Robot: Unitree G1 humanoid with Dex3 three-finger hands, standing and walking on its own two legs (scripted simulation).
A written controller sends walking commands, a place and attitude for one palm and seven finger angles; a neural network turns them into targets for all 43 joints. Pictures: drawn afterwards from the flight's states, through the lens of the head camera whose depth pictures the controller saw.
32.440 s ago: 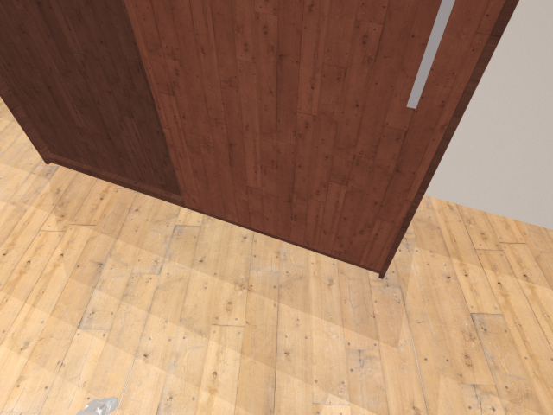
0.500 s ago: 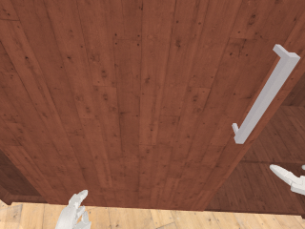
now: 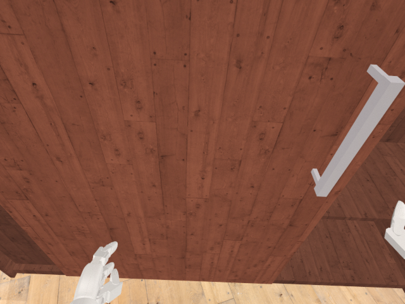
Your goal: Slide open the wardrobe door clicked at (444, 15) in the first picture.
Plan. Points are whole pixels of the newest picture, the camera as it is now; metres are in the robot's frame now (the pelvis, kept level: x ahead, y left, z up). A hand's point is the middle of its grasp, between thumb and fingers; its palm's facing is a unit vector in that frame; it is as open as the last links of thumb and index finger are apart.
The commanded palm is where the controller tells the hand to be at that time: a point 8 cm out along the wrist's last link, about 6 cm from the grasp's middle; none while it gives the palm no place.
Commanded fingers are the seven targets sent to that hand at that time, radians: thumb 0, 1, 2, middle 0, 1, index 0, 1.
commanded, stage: draw the hand back to the body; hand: right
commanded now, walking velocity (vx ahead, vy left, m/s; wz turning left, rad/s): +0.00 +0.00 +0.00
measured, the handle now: (344, 139) +0.36 -0.27 +0.19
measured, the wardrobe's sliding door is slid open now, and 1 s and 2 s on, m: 0.65 0.65 0.65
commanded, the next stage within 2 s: step back with the hand held close in 0.20 s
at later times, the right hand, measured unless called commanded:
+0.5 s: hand (392, 223) +0.20 -0.28 +0.16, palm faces +0.46 +0.77 -0.43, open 7.4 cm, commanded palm +0.13 -0.30 +0.18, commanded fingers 0.00 -0.90 -0.90 0.20 0.30 0.20 0.30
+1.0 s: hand out of the picture +0.11 -0.29 +0.16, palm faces +0.48 +0.79 -0.39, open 7.4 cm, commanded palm +0.05 -0.32 +0.18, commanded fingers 0.00 -0.90 -0.90 0.20 0.30 0.20 0.30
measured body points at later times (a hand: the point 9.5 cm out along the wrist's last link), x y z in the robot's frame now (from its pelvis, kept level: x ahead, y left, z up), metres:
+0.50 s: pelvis -0.02 -0.01 +0.00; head -0.01 +0.00 +0.45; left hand +0.17 +0.23 -0.08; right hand +0.17 -0.32 +0.19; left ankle -0.01 +0.12 -0.73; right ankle -0.01 -0.12 -0.73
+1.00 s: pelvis -0.09 -0.02 -0.01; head -0.08 -0.04 +0.44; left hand +0.09 +0.20 -0.08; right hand +0.08 -0.33 +0.18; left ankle -0.01 +0.12 -0.73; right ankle -0.02 -0.13 -0.73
